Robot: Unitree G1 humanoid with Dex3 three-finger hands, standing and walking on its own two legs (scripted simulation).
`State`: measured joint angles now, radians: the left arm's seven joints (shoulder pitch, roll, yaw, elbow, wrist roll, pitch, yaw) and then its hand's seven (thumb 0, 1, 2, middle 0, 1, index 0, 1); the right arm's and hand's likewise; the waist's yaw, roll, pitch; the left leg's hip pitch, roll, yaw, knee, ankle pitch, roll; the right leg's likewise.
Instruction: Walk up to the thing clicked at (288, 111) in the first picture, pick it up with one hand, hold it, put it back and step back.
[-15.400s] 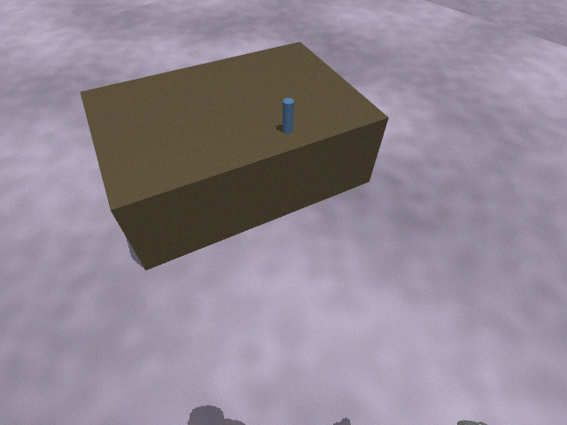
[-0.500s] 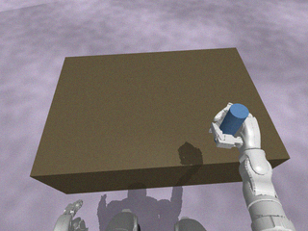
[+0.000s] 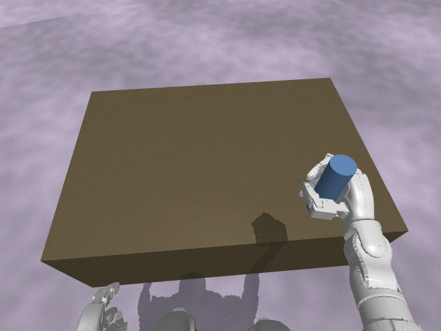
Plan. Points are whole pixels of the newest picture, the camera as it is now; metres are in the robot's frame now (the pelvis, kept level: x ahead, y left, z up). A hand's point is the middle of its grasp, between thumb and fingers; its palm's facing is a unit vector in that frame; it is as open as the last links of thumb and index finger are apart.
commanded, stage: hold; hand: right
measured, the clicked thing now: (328, 188) +0.33 -0.18 +0.06
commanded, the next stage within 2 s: none
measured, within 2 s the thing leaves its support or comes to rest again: neither
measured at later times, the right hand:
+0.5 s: hand (318, 192) +0.32 -0.16 +0.06, palm faces -0.01 +1.00 +0.02, open 5.2 cm
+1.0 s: hand (315, 191) +0.33 -0.16 +0.06, palm faces -0.02 +1.00 +0.02, open 5.2 cm
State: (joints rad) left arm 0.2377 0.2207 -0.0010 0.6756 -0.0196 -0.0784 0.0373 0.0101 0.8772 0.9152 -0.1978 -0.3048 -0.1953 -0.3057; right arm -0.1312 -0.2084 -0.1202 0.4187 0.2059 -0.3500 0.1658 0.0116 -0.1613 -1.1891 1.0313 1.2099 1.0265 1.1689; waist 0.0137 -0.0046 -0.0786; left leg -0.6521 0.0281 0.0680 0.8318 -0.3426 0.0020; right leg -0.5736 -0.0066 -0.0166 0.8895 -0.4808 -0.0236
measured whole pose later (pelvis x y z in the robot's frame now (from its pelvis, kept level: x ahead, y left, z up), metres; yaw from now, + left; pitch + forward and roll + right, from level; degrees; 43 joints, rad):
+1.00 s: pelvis +0.00 +0.01 +0.00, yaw +0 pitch +9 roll +1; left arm 0.24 0.22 -0.01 0.69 -0.02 -0.09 0.05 0.01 0.89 0.91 -0.20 -0.31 -0.20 -0.30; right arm -0.14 -0.21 -0.13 0.43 0.22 -0.33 0.19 0.01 -0.16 -1.19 1.03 1.21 1.03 1.17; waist 0.01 0.00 -0.07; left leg -0.63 0.02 0.07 0.81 -0.33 0.01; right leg -0.55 -0.01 -0.02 0.86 -0.46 -0.02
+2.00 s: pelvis +0.00 +0.00 +0.00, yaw +0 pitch +9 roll +1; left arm 0.24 0.22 -0.01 0.69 -0.02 -0.09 0.04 0.01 0.89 0.91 -0.20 -0.31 -0.20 -0.30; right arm -0.16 -0.21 -0.13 0.44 0.21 -0.35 0.18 0.01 -0.16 -1.19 1.03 1.21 1.03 1.17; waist 0.01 0.00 -0.06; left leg -0.64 0.02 0.06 0.82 -0.33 0.00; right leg -0.56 -0.01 -0.02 0.87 -0.47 -0.02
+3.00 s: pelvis -0.03 +0.00 -0.11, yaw +0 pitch +27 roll +1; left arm 0.26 0.26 0.00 0.69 0.02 -0.10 -0.03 0.01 0.89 0.90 -0.20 -0.31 -0.21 -0.30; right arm -0.67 -0.29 -0.29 0.99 0.15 -0.55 0.24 0.01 -0.15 -1.20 1.05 1.19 1.04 1.15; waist 0.10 -0.01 -0.17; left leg -1.35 0.05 0.06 1.36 -0.48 0.01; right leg -1.26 0.00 -0.02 1.43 -0.64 -0.03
